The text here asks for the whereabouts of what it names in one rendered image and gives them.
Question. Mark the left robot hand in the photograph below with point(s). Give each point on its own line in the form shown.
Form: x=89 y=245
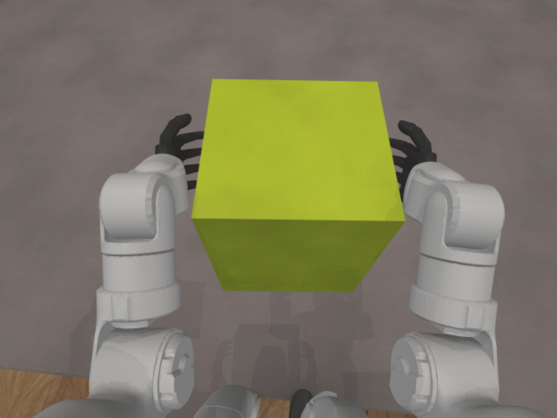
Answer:
x=170 y=143

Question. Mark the robot left thigh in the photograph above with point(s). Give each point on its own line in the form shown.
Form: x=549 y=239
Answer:
x=230 y=401

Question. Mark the carton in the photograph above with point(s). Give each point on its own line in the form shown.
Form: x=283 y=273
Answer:
x=296 y=188

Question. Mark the robot right forearm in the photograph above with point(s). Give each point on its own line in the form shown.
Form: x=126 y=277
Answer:
x=459 y=244

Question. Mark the robot thigh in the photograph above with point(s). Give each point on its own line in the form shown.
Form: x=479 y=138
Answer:
x=230 y=401
x=333 y=407

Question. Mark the left robot upper arm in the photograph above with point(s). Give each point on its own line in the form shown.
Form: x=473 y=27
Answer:
x=138 y=373

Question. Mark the robot left forearm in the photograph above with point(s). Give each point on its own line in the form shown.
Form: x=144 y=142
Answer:
x=138 y=213

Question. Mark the robot right thigh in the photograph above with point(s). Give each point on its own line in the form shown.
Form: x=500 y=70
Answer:
x=333 y=407

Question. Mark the right robot hand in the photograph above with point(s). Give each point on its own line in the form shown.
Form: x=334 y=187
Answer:
x=415 y=155

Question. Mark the right robot upper arm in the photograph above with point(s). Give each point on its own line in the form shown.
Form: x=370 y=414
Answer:
x=447 y=376

